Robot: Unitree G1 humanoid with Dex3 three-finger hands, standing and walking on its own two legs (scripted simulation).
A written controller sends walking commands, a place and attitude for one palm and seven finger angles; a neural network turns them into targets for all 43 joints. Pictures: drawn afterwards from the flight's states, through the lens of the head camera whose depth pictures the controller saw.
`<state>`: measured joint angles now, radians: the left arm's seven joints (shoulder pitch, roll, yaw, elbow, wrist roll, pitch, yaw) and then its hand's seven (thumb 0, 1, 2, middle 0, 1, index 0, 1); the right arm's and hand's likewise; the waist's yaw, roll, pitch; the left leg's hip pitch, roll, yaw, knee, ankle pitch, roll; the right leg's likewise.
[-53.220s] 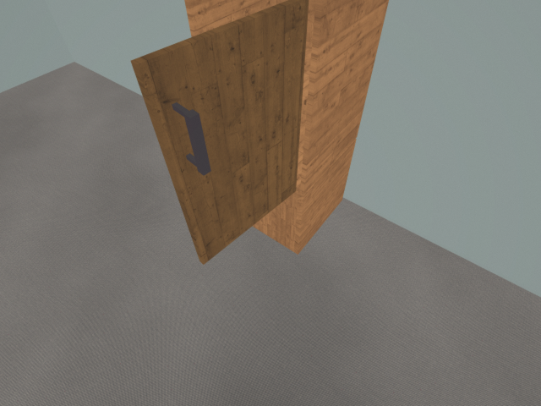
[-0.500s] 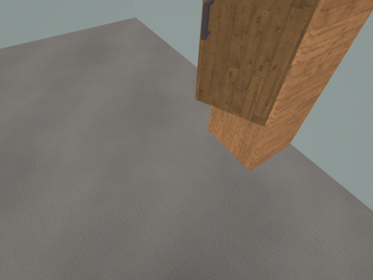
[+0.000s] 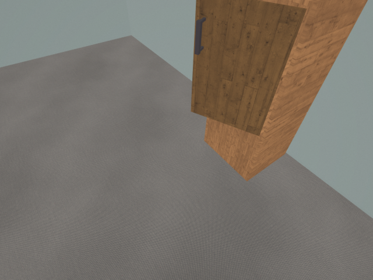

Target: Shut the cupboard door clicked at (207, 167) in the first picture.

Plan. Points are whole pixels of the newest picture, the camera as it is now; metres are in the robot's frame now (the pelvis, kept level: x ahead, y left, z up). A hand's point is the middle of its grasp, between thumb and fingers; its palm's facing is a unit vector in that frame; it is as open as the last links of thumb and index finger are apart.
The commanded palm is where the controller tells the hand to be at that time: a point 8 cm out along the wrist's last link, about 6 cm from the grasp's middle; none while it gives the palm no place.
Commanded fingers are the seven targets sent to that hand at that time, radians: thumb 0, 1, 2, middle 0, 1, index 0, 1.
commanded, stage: let the arm hang, fingers relaxed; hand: left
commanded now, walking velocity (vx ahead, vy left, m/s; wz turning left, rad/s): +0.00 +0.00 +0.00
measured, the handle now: (200, 36) +1.00 -0.01 +0.09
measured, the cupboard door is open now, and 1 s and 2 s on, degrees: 26 26 26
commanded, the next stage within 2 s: look to check the result in 0.08 s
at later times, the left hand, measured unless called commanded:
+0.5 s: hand out of the picture -0.01 +0.16 -0.18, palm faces +0.02 -0.98 -0.18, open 7.4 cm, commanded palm none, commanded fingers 0.00 0.90 0.90 -0.20 -0.30 -0.20 -0.30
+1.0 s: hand out of the picture +0.02 +0.17 -0.18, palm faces +0.07 -0.97 -0.22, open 7.4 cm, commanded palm none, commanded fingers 0.00 0.90 0.90 -0.20 -0.30 -0.20 -0.30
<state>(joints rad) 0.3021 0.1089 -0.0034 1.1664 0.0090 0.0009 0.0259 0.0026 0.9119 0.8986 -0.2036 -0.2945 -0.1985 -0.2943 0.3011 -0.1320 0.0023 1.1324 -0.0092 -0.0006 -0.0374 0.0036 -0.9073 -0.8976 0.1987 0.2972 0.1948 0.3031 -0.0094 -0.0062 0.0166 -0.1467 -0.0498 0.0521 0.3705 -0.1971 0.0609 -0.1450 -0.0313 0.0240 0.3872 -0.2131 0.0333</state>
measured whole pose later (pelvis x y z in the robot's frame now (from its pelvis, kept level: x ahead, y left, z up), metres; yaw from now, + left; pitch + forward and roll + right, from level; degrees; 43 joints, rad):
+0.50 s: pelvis +0.01 -0.01 +0.00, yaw +0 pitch -2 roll +0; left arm 0.30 0.14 0.00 1.16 0.01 0.00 0.03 0.00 0.91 0.90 -0.20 -0.29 -0.20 -0.29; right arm 0.32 -0.14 0.00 1.14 -0.01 0.00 -0.04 0.00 -0.91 -0.90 0.20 0.30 0.19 0.30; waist -0.01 0.00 0.03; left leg -0.13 -0.04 0.06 0.37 -0.20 0.05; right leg -0.14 -0.02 0.03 0.39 -0.22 0.03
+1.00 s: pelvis +0.01 -0.02 +0.00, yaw +3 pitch -1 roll +0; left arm 0.24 0.17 0.03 1.11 0.01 0.01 0.03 0.00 0.91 0.90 -0.20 -0.29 -0.20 -0.29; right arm 0.28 -0.17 -0.01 1.10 -0.01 0.02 -0.03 0.00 -0.91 -0.90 0.20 0.30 0.19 0.30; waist -0.02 0.00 0.05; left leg -0.18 -0.05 0.00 0.43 -0.23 0.04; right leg -0.17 -0.03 -0.02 0.45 -0.26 0.01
